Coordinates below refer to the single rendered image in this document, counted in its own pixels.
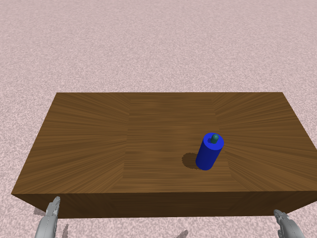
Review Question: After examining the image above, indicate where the right robot hand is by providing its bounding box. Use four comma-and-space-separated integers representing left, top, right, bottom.
273, 209, 305, 238

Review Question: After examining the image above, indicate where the bottle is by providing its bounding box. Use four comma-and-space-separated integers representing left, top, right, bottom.
196, 132, 224, 171

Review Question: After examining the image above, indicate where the left robot hand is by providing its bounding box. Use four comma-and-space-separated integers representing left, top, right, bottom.
34, 196, 60, 238

